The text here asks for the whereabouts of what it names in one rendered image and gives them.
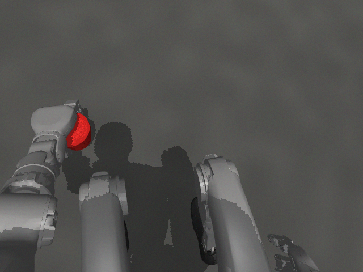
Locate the cup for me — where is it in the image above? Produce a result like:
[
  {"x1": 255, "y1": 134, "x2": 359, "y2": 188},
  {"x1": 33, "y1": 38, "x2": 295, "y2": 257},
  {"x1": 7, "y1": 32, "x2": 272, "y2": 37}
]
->
[{"x1": 66, "y1": 113, "x2": 91, "y2": 151}]

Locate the left robot hand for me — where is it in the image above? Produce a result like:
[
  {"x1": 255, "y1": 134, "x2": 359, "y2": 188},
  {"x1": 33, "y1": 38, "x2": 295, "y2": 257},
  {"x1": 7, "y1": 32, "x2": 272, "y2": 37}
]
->
[{"x1": 31, "y1": 99, "x2": 83, "y2": 158}]

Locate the right robot foot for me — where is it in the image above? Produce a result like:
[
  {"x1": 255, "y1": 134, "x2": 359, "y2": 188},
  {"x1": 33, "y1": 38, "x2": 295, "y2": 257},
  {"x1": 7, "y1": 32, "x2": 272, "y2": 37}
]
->
[{"x1": 191, "y1": 197, "x2": 217, "y2": 265}]

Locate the right robot hand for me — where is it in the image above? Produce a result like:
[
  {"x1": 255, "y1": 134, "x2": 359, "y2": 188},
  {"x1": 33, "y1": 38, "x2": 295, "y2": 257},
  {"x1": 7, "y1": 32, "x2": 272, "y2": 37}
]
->
[{"x1": 267, "y1": 234, "x2": 320, "y2": 272}]

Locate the left robot arm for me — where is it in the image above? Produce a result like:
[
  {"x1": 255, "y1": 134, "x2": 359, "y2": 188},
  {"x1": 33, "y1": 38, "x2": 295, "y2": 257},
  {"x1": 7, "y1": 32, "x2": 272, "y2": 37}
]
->
[{"x1": 0, "y1": 131, "x2": 67, "y2": 272}]

